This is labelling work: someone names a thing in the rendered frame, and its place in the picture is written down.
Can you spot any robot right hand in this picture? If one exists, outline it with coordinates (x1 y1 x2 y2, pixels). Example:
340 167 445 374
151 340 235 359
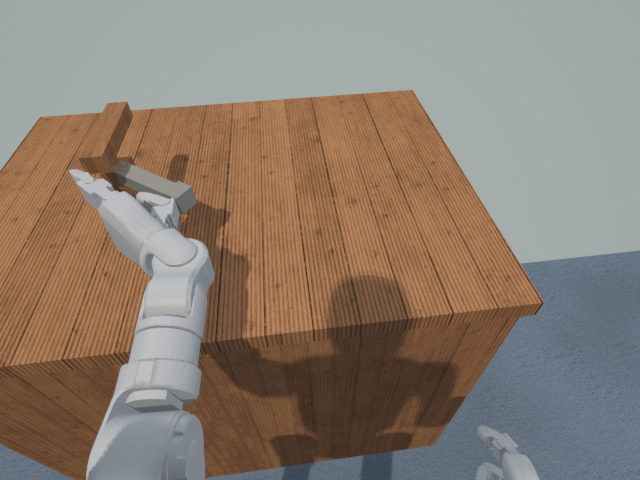
476 426 540 480

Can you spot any left robot upper arm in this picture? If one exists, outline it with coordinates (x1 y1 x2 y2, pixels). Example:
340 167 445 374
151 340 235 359
88 410 205 480

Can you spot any tap lever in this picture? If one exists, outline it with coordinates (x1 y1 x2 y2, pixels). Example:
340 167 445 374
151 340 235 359
114 161 197 215

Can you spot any left robot forearm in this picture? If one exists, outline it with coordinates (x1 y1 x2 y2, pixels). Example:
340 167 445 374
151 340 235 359
86 228 214 480

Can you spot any counter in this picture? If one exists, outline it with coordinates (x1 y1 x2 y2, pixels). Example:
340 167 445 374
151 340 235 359
0 90 544 480

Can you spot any robot left hand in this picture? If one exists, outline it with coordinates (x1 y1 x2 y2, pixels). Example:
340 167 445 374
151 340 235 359
69 169 180 266

